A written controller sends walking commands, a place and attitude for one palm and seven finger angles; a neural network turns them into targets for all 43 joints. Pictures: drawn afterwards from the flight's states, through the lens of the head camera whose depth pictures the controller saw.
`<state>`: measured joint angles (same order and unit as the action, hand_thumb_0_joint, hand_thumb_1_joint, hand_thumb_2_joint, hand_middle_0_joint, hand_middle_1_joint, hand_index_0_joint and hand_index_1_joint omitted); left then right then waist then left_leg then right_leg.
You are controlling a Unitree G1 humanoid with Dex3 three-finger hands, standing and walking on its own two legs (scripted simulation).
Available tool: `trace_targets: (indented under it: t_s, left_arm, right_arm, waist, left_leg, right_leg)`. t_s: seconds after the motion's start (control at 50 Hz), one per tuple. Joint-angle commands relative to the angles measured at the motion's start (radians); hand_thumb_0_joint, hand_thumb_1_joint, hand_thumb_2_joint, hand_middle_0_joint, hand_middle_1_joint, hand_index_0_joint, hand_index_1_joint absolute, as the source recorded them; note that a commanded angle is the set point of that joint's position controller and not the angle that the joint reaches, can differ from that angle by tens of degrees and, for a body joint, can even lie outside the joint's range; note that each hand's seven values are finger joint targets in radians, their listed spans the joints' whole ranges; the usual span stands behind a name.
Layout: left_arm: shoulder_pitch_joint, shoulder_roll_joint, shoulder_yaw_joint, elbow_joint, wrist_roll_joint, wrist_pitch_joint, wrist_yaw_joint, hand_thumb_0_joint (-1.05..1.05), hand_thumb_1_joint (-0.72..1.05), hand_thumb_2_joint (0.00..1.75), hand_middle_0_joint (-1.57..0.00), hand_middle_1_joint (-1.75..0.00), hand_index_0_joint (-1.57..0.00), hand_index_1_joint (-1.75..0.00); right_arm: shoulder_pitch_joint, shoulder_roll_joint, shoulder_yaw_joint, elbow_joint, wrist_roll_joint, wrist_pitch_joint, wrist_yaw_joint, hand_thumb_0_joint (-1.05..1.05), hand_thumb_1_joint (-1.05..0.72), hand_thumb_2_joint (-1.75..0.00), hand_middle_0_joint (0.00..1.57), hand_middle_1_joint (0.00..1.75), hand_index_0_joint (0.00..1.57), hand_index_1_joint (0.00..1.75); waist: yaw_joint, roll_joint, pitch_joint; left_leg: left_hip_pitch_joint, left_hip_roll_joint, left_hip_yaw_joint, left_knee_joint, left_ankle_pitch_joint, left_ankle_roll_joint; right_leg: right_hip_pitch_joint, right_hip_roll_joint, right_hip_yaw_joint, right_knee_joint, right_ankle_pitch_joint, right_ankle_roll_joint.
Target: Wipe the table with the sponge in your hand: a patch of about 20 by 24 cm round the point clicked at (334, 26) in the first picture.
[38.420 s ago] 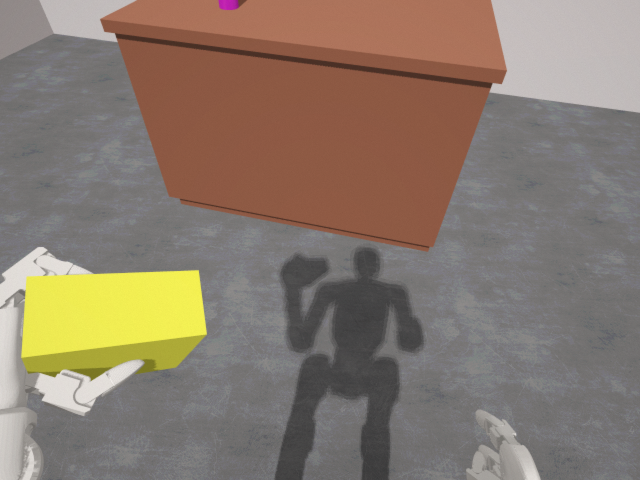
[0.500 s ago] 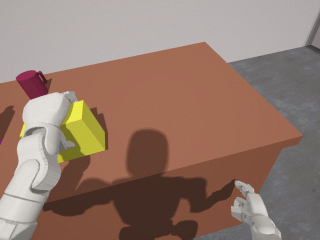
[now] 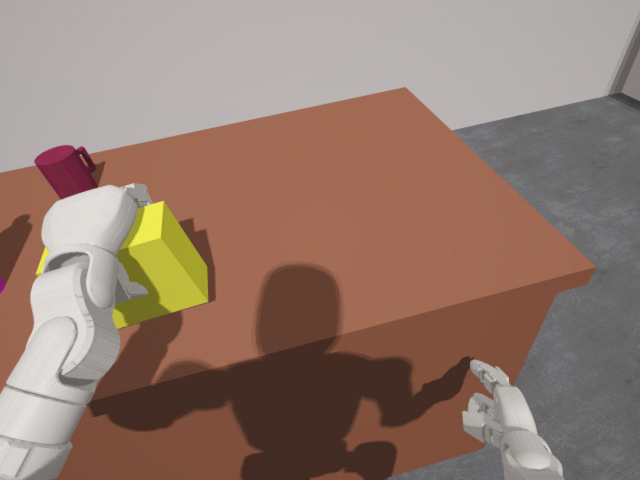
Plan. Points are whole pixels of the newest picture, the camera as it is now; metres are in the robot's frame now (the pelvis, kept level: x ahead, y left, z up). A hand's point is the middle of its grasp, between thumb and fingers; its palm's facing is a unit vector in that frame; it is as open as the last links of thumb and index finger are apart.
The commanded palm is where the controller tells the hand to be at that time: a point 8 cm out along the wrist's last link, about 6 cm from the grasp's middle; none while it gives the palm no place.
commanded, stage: move the sponge above the wiping area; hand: left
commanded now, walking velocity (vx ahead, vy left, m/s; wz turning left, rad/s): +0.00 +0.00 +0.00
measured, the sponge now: (143, 280) +0.29 +0.28 +0.13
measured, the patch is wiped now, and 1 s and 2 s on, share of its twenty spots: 0.00 0.00 0.05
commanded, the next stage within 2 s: lower the sponge onto the table in 0.40 s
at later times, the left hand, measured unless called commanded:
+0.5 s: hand (134, 253) +0.29 +0.26 +0.19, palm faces +0.13 -0.05 -0.99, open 10.0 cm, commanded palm +0.24 +0.26 +0.26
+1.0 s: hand (128, 262) +0.28 +0.27 +0.18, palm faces +0.12 -0.05 -0.99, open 10.0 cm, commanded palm +0.24 +0.26 +0.25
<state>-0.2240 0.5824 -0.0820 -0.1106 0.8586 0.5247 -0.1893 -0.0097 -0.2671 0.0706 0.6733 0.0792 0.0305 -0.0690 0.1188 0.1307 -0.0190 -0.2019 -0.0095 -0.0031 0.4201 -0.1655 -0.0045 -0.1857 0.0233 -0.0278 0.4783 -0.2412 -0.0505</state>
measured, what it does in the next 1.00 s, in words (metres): stands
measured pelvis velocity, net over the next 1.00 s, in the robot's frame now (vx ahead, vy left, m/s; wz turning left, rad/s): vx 0.00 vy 0.00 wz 0.00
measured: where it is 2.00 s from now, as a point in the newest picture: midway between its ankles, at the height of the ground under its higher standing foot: outside the picture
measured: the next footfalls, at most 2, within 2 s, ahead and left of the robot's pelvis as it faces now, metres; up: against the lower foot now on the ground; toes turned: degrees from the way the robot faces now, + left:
none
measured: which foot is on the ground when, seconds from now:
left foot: down 0.00-1.00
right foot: down 0.00-1.00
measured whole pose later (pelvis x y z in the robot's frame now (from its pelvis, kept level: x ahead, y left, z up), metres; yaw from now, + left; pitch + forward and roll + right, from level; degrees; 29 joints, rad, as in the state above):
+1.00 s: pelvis +0.00 +0.00 +0.00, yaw +0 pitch -4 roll +1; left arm -0.19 0.56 -0.11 -0.15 0.87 0.49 -0.19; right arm -0.01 -0.27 0.06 0.68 0.07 0.02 -0.07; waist 0.13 0.13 -0.02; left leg -0.20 -0.01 0.00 0.42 -0.17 0.00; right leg -0.18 0.02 -0.03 0.48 -0.24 -0.05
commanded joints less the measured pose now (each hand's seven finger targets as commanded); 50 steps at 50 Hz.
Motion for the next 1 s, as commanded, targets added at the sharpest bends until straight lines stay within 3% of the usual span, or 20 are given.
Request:
trace_targets:
  t_s: [0.0,0.04,0.06,0.14,0.16,0.18,0.3,0.36,0.38,0.44,0.46,0.48,0.54,0.56,0.62,0.82,0.86,0.88,0.96,0.98]
  left_arm:
    - [-0.364,0.248,0.114,-0.183,0.055,-0.043,0.012,0.00,0.10,1.30,-1.20,-1.60,-1.20,-1.60]
    - [-0.368,0.271,0.138,-0.222,0.046,-0.079,0.018,0.00,0.10,1.30,-1.20,-1.60,-1.20,-1.60]
    - [-0.386,0.329,0.193,-0.214,0.052,-0.090,0.029,0.00,0.10,1.30,-1.20,-1.60,-1.20,-1.60]
    - [-0.420,0.294,0.183,-0.163,0.038,-0.118,0.067,0.00,0.10,1.30,-1.20,-1.60,-1.20,-1.60]
    - [-0.417,0.344,0.235,-0.160,0.040,-0.114,0.080,0.00,0.10,1.30,-1.20,-1.60,-1.20,-1.60]
    - [-0.407,0.284,0.185,-0.156,0.032,-0.107,0.082,0.00,0.10,1.30,-1.20,-1.60,-1.20,-1.60]
    - [-0.297,0.244,0.162,-0.132,0.014,-0.049,0.057,0.00,0.10,1.30,-1.20,-1.60,-1.20,-1.60]
    - [-0.277,0.264,0.173,-0.216,0.022,-0.042,0.037,0.00,0.10,1.30,-1.20,-1.60,-1.20,-1.60]
    - [-0.272,0.219,0.130,-0.224,0.020,-0.042,0.031,0.00,0.10,1.30,-1.20,-1.60,-1.20,-1.60]
    - [-0.297,0.269,0.165,-0.203,0.035,-0.046,0.036,0.00,0.10,1.30,-1.20,-1.60,-1.20,-1.60]
    - [-0.346,0.303,0.185,-0.213,0.049,-0.045,0.042,0.00,0.10,1.30,-1.20,-1.60,-1.20,-1.60]
    - [-0.365,0.264,0.152,-0.210,0.046,-0.049,0.047,0.00,0.10,1.30,-1.20,-1.60,-1.20,-1.60]
    - [-0.404,0.293,0.173,-0.163,0.053,-0.061,0.063,0.00,0.10,1.30,-1.20,-1.60,-1.20,-1.60]
    - [-0.413,0.325,0.202,-0.188,0.056,-0.063,0.069,0.00,0.10,1.30,-1.20,-1.60,-1.20,-1.60]
    - [-0.387,0.241,0.134,-0.156,0.043,-0.060,0.065,0.00,0.10,1.30,-1.20,-1.60,-1.20,-1.60]
    - [-0.255,0.235,0.147,-0.201,0.037,-0.030,0.033,0.00,0.10,1.30,-1.20,-1.60,-1.20,-1.60]
    - [-0.263,0.271,0.180,-0.242,0.043,-0.029,0.040,0.00,0.10,1.30,-1.20,-1.60,-1.20,-1.60]
    - [-0.292,0.217,0.127,-0.216,0.043,-0.030,0.039,0.00,0.10,1.30,-1.20,-1.60,-1.20,-1.60]
    - [-0.337,0.262,0.154,-0.225,0.063,-0.049,0.055,0.00,0.10,1.30,-1.20,-1.60,-1.20,-1.60]
    - [-0.344,0.215,0.115,-0.229,0.056,-0.059,0.056,0.00,0.10,1.30,-1.20,-1.60,-1.20,-1.60]
  right_arm:
    - [-0.228,-0.075,-0.028,-0.189,-0.007,-0.077,-0.009,0.00,-0.90,-0.90,0.20,0.30,0.20,0.30]
    - [-0.220,-0.075,-0.035,-0.192,-0.013,-0.083,-0.012,0.00,-0.90,-0.90,0.20,0.30,0.20,0.30]
    - [-0.226,-0.078,-0.034,-0.185,-0.013,-0.093,-0.017,0.00,-0.90,-0.90,0.20,0.30,0.20,0.30]
    - [-0.211,-0.076,-0.039,-0.166,-0.018,-0.097,-0.017,0.00,-0.90,-0.90,0.20,0.30,0.20,0.30]
    - [-0.222,-0.080,-0.040,-0.163,-0.014,-0.103,-0.018,0.00,-0.90,-0.90,0.20,0.30,0.20,0.30]
    - [-0.221,-0.076,-0.039,-0.171,-0.018,-0.101,-0.016,0.00,-0.90,-0.90,0.20,0.30,0.20,0.30]
    - [-0.226,-0.082,-0.042,-0.178,-0.010,-0.086,-0.004,0.00,-0.90,-0.90,0.20,0.30,0.20,0.30]
    - [-0.251,-0.081,-0.039,-0.197,-0.006,-0.080,0.000,0.00,-0.90,-0.90,0.20,0.30,0.20,0.30]
    - [-0.240,-0.078,-0.036,-0.203,-0.010,-0.078,0.001,0.00,-0.90,-0.90,0.20,0.30,0.20,0.30]
    - [-0.217,-0.083,-0.040,-0.186,-0.013,-0.074,-0.004,0.00,-0.90,-0.90,0.20,0.30,0.20,0.30]
    - [-0.239,-0.086,-0.036,-0.187,-0.010,-0.079,-0.008,0.00,-0.90,-0.90,0.20,0.30,0.20,0.30]
    - [-0.231,-0.078,-0.036,-0.192,-0.013,-0.083,-0.009,0.00,-0.90,-0.90,0.20,0.30,0.20,0.30]
    - [-0.220,-0.081,-0.039,-0.169,-0.017,-0.084,-0.014,0.00,-0.90,-0.90,0.20,0.30,0.20,0.30]
    - [-0.237,-0.082,-0.037,-0.171,-0.012,-0.090,-0.015,0.00,-0.90,-0.90,0.20,0.30,0.20,0.30]
    - [-0.231,-0.075,-0.036,-0.167,-0.016,-0.088,-0.010,0.00,-0.90,-0.90,0.20,0.30,0.20,0.30]
    - [-0.230,-0.079,-0.036,-0.186,-0.016,-0.067,0.004,0.00,-0.90,-0.90,0.20,0.30,0.20,0.30]
    - [-0.252,-0.078,-0.033,-0.194,-0.010,-0.069,0.002,0.00,-0.90,-0.90,0.20,0.30,0.20,0.30]
    - [-0.239,-0.074,-0.030,-0.192,-0.013,-0.068,0.001,0.00,-0.90,-0.90,0.20,0.30,0.20,0.30]
    - [-0.244,-0.077,-0.035,-0.185,-0.011,-0.078,-0.006,0.00,-0.90,-0.90,0.20,0.30,0.20,0.30]
    - [-0.235,-0.070,-0.033,-0.188,-0.015,-0.081,-0.006,0.00,-0.90,-0.90,0.20,0.30,0.20,0.30]
  waist:
    - [-0.003,-0.092,-0.220]
    - [0.007,-0.072,-0.239]
    - [0.009,-0.069,-0.235]
    - [0.014,-0.071,-0.212]
    - [0.022,-0.039,-0.226]
    - [0.025,-0.040,-0.232]
    - [0.023,-0.114,-0.219]
    - [0.021,-0.086,-0.237]
    - [0.018,-0.088,-0.240]
    - [0.015,-0.125,-0.210]
    - [0.012,-0.094,-0.204]
    - [0.015,-0.101,-0.218]
    - [0.015,-0.111,-0.213]
    - [0.018,-0.058,-0.233]
    - [0.015,-0.064,-0.214]
    - [0.021,-0.113,-0.210]
    - [0.025,-0.087,-0.218]
    - [0.014,-0.092,-0.205]
    - [0.016,-0.066,-0.210]
    - [0.015,-0.063,-0.223]
  left_leg:
    - [0.091,-0.028,-0.046,-0.017,0.100,0.037]
    - [0.105,-0.031,-0.047,-0.012,0.105,0.040]
    - [0.112,-0.029,-0.054,-0.013,0.090,0.038]
    - [0.100,-0.030,-0.047,-0.023,0.094,0.031]
    - [0.104,-0.030,-0.052,-0.026,0.089,0.027]
    - [0.092,-0.033,-0.046,-0.027,0.104,0.029]
    - [0.067,-0.025,-0.038,-0.017,0.116,0.029]
    - [0.084,-0.026,-0.042,-0.012,0.121,0.032]
    - [0.079,-0.026,-0.037,-0.014,0.126,0.035]
    - [0.079,-0.024,-0.044,-0.015,0.104,0.036]
    - [0.085,-0.024,-0.048,-0.022,0.084,0.034]
    - [0.080,-0.027,-0.043,-0.018,0.090,0.035]
    - [0.089,-0.029,-0.042,-0.021,0.090,0.033]
    - [0.106,-0.030,-0.048,-0.023,0.087,0.032]
    - [0.096,-0.031,-0.042,-0.026,0.109,0.029]
    - [0.075,-0.022,-0.041,-0.020,0.132,0.032]
    - [0.088,-0.022,-0.049,-0.026,0.115,0.031]
    - [0.078,-0.022,-0.042,-0.028,0.106,0.032]
    - [0.099,-0.024,-0.053,-0.034,0.076,0.031]
    - [0.099,-0.025,-0.049,-0.037,0.085,0.033]
  right_leg:
    - [0.022,-0.026,0.095,-0.100,0.094,-0.008]
    - [0.037,-0.030,0.102,-0.103,0.105,-0.009]
    - [0.028,-0.020,0.131,-0.110,0.074,-0.019]
    - [0.033,-0.031,0.114,-0.123,0.078,-0.015]
    - [0.041,-0.023,0.145,-0.122,0.061,-0.028]
    - [0.061,-0.032,0.114,-0.115,0.082,-0.024]
    - [0.056,-0.036,0.110,-0.098,0.134,-0.008]
    - [0.052,-0.026,0.127,-0.089,0.142,-0.015]
    - [0.057,-0.031,0.095,-0.084,0.145,-0.010]
    - [0.026,-0.027,0.099,-0.097,0.113,-0.005]
    - [0.016,-0.019,0.127,-0.103,0.080,-0.017]
    - [0.030,-0.027,0.104,-0.100,0.079,-0.013]
    - [0.024,-0.027,0.111,-0.111,0.078,-0.011]
    - [0.029,-0.018,0.140,-0.112,0.065,-0.024]
    - [0.033,-0.025,0.102,-0.110,0.100,-0.016]
    - [0.046,-0.025,0.092,-0.092,0.154,-0.012]
    - [0.038,-0.015,0.119,-0.093,0.117,-0.020]
    - [0.031,-0.020,0.085,-0.096,0.101,-0.014]
    - [0.021,-0.013,0.123,-0.110,0.055,-0.025]
    - [0.034,-0.019,0.088,-0.106,0.062,-0.021]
